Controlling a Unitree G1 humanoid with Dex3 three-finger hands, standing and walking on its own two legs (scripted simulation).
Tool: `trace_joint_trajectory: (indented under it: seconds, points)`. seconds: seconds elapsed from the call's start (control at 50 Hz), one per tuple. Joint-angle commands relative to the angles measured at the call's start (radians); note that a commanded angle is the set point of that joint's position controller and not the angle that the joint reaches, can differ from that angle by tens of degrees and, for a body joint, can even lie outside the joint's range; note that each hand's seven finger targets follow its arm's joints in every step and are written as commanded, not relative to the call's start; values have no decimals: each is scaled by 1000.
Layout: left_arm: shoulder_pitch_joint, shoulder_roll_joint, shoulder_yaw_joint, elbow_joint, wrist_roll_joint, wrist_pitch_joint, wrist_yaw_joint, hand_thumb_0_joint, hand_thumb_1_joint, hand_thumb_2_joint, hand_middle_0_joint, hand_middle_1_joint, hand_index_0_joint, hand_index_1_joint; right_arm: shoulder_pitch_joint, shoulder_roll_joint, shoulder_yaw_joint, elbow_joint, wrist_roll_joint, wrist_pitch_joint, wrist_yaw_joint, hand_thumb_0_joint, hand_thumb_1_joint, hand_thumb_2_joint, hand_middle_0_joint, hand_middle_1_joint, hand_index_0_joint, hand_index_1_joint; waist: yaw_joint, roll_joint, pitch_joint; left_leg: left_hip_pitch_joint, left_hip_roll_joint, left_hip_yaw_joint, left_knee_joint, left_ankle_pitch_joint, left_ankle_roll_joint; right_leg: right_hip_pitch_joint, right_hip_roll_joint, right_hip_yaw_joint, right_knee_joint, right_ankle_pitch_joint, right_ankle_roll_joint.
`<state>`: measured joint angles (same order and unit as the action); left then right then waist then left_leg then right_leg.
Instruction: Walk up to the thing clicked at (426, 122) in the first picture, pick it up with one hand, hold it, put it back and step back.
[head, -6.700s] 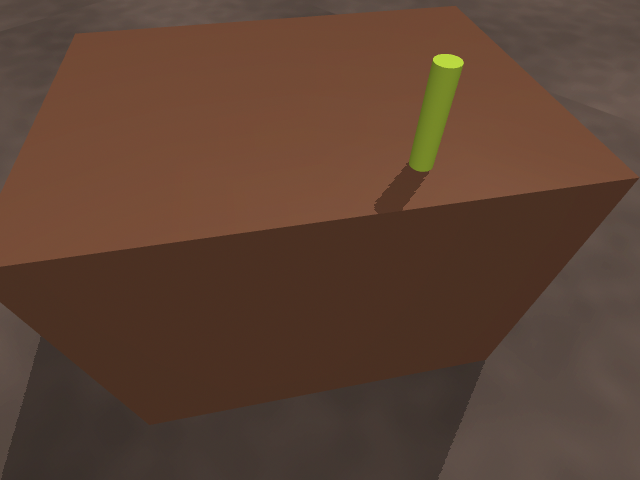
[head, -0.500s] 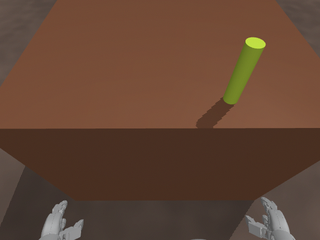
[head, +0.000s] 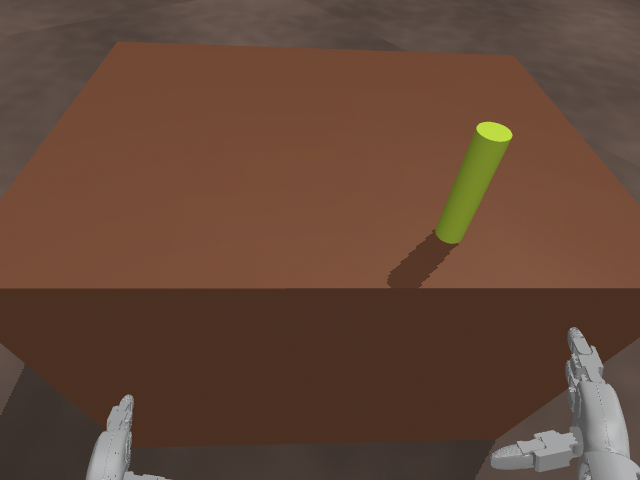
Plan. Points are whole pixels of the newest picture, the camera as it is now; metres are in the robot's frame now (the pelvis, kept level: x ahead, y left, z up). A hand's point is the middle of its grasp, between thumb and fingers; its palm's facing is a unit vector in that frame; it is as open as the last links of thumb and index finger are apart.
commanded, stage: rise first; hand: right
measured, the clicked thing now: (468, 189) +0.46 -0.22 +0.12
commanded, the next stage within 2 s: go down in 1.30 s
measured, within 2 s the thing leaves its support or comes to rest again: neither
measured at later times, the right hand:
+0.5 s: hand (591, 395) +0.17 -0.25 +0.11, palm faces +0.34 +0.84 -0.42, open 17.4 cm
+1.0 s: hand (624, 385) +0.16 -0.24 +0.16, palm faces +0.36 +0.83 -0.43, open 17.4 cm
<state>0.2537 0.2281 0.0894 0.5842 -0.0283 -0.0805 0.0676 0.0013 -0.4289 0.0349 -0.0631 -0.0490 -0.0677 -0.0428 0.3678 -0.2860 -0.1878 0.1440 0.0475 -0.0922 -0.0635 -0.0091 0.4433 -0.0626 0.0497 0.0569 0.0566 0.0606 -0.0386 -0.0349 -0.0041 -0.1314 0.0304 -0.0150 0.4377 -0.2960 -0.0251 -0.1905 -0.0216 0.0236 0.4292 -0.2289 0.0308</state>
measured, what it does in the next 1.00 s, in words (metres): stands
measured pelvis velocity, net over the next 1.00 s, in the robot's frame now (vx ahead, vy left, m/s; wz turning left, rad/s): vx -0.03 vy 0.00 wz -0.01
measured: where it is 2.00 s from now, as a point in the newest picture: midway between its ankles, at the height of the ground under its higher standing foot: outside the picture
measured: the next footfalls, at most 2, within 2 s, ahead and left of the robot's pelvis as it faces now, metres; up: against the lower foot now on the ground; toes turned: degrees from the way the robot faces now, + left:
none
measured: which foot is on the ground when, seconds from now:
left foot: down 0.00-1.00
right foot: down 0.00-1.00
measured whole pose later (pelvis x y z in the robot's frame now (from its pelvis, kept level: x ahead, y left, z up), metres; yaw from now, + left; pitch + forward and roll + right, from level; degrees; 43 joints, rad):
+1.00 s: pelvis -0.03 +0.00 +0.00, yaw +0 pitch -5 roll +0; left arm 0.28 0.21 0.17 0.58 -0.02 -0.12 0.03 -0.01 -0.55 0.05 -0.07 -0.06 -0.06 -0.07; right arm 0.45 -0.33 -0.35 -0.33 0.05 -0.31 0.00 -0.02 0.51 -0.03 0.06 0.05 0.06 0.06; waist -0.05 -0.05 0.05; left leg -0.10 0.03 -0.01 0.45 -0.27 -0.02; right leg -0.16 -0.02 0.03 0.43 -0.20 0.03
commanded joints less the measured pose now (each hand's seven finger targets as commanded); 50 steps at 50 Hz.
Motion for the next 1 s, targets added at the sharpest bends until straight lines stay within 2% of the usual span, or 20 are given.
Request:
trace_joint_trajectory:
  seconds: [0.0,0.02,0.04,0.1,0.12,0.16,0.18,0.24,0.38,0.52,0.56,0.58,0.66,0.7,0.74,0.76,0.8,0.84,0.96,0.98]
  points:
    - [-62,157,92,-134,1,-33,-1,0,-528,10,-52,-45,-55,-41,-12,-198,-146,-272,4,-72,1,0,552,-31,47,55,47,55,5,41,-59,-29,-32,71,-56,314,4,72,19,-71,-31,278,-38]
    - [-59,136,74,-126,1,-31,-7,0,-527,14,-52,-47,-55,-44,2,-170,-118,-301,4,-76,9,0,549,-32,47,55,48,55,2,23,-51,-33,-33,72,-55,299,9,77,17,-71,-36,269,-35]
    - [-63,150,92,-127,1,-32,-8,0,-530,14,-53,-46,-54,-45,-13,-180,-130,-334,6,-83,11,0,548,-31,48,54,48,55,5,18,-54,-32,-33,72,-58,289,11,77,18,-71,-39,262,-34]
    - [-112,105,45,-148,3,-37,-14,0,-542,19,-55,-46,-50,-50,6,-190,-146,-406,6,-108,13,0,549,-26,48,53,48,54,-25,27,-53,-12,-24,68,-63,285,5,64,26,-72,-32,252,-37]
    - [-107,105,46,-171,2,-39,-13,0,-544,20,-55,-47,-49,-52,0,-193,-154,-417,6,-116,13,0,547,-26,48,53,48,53,-10,38,-56,-12,-22,64,-63,285,3,72,27,-75,-30,247,-39]
    - [-98,144,90,-191,8,-43,-4,0,-550,28,-55,-47,-46,-56,9,-193,-155,-459,3,-128,13,0,558,-24,48,53,48,53,0,48,-74,-9,-22,66,-61,286,2,94,26,-73,-32,247,-39]
    - [-59,149,99,-150,9,-40,-2,0,-543,27,-54,-48,-49,-53,25,-216,-195,-446,5,-131,11,0,558,-25,48,53,48,53,-7,40,-62,-9,-21,65,-62,283,4,93,27,-73,-32,247,-40]
    - [-92,134,95,-143,12,-43,-8,0,-552,30,-57,-47,-47,-57,38,-212,-200,-491,2,-146,14,0,544,-25,49,52,49,52,-23,9,-65,-3,-21,68,-56,282,6,84,28,-69,-30,253,-36]
    - [-63,112,91,-136,10,-55,-14,0,-558,35,-59,-52,-47,-64,42,-202,-204,-560,4,-180,25,0,523,-25,51,51,50,51,-6,19,-21,-32,-22,71,-73,218,7,74,31,-70,-42,188,-40]
    - [-48,116,106,-156,7,-69,-22,0,-558,35,-58,-53,-49,-63,47,-218,-248,-599,9,-215,33,0,524,-25,51,50,50,50,-14,16,-7,-38,-26,77,-78,162,15,69,30,-67,-56,147,-37]
    - [-63,109,98,-151,7,-72,-26,0,-565,43,-60,-54,-46,-67,47,-202,-227,-626,10,-225,38,0,531,-26,51,51,50,51,-16,1,1,-45,-28,77,-74,158,18,67,29,-67,-58,145,-35]
    - [-75,136,125,-170,7,-76,-23,0,-562,42,-59,-54,-47,-66,28,-214,-240,-633,11,-228,37,0,526,-26,51,50,50,51,-6,12,-3,-43,-30,78,-79,141,18,72,29,-65,-61,129,-35]
    - [-63,114,110,-168,7,-84,-27,0,-562,42,-60,-54,-48,-65,32,-219,-251,-646,13,-246,39,0,520,-28,52,50,51,50,-9,8,4,-44,-26,76,-86,123,18,69,32,-65,-61,112,-38]
    - [-77,146,142,-173,8,-89,-24,0,-566,45,-61,-54,-47,-68,32,-221,-257,-648,13,-251,38,0,521,-28,52,50,51,50,-11,1,5,-44,-32,81,-84,100,22,71,26,-61,-72,92,-36]
    - [-81,97,97,-168,6,-92,-30,0,-564,47,-60,-54,-48,-67,20,-217,-257,-675,12,-262,40,0,523,-30,51,51,51,51,-25,-17,13,-49,-32,80,-86,82,25,62,29,-62,-72,80,-34]
    - [-72,115,122,-175,6,-94,-28,0,-565,51,-62,-57,-49,-71,19,-216,-260,-666,14,-266,39,0,505,-34,52,50,51,50,-12,6,2,-42,-30,80,-88,89,22,67,30,-62,-69,84,-36]
    - [-65,87,94,-190,7,-99,-31,0,-563,49,-61,-56,-50,-67,10,-191,-239,-680,15,-275,42,0,515,-33,52,51,51,51,-13,29,-12,-38,-27,77,-89,109,18,75,32,-64,-61,107,-38]
    - [-42,130,143,-169,9,-96,-25,0,-565,53,-62,-58,-50,-70,26,-246,-295,-657,14,-277,37,0,508,-36,52,51,51,51,-15,25,-4,-35,-25,74,-90,114,17,70,33,-63,-60,110,-39]
    - [-76,120,127,-203,6,-100,-30,0,-559,54,-60,-56,-51,-64,11,-218,-268,-698,14,-289,43,0,528,-39,51,52,51,52,-19,11,-17,-28,-36,84,-83,103,24,75,23,-57,-74,100,-34]
    - [-78,91,101,-196,4,-99,-34,0,-560,56,-60,-56,-51,-65,2,-190,-240,-707,16,-294,46,0,527,-39,51,52,51,52,-16,-8,-13,-31,-35,81,-83,109,25,72,27,-61,-73,106,-32]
